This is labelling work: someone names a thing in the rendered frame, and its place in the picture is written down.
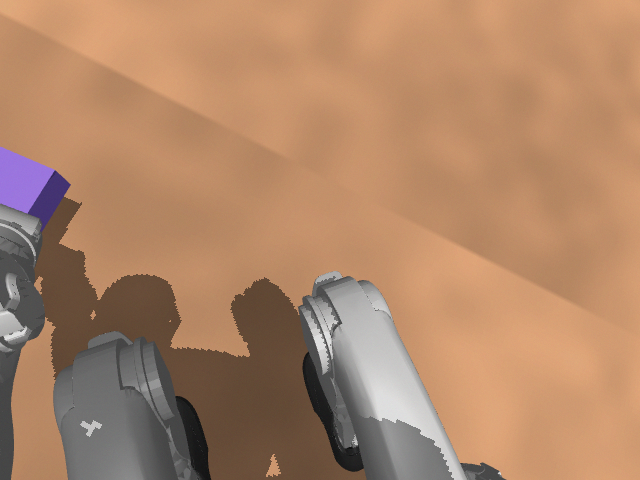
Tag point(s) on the right robot foot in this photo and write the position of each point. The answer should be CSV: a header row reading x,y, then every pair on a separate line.
x,y
349,458

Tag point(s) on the carton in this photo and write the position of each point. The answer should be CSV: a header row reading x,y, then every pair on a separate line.
x,y
29,186

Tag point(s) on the left robot arm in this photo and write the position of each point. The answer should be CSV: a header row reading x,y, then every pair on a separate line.
x,y
22,313

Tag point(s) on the right robot hand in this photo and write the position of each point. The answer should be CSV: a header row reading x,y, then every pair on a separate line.
x,y
483,472

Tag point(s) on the left robot foot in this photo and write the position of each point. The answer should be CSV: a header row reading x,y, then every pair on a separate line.
x,y
197,444

